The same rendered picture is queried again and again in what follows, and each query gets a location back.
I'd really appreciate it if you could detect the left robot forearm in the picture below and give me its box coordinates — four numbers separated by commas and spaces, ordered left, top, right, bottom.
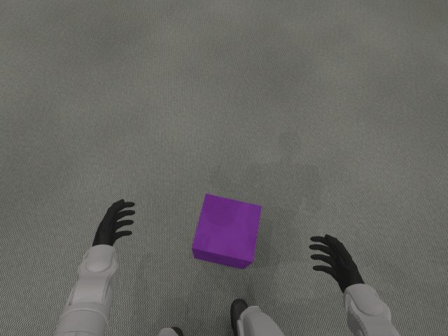
53, 244, 118, 336

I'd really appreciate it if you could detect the carton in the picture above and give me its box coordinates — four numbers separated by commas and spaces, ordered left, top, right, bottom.
192, 194, 262, 270

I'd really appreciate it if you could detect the robot right shin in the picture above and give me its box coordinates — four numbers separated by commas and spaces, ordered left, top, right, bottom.
240, 306, 262, 317

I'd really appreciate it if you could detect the right robot thigh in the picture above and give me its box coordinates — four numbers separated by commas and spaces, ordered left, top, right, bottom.
237, 312, 285, 336

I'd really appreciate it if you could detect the robot left hand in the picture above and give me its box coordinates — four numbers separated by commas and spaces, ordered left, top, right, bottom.
92, 199, 135, 246

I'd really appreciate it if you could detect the robot right hand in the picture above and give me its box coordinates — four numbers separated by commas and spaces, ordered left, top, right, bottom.
309, 234, 365, 293

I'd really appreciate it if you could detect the right robot forearm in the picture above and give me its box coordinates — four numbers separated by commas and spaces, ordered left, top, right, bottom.
343, 283, 400, 336

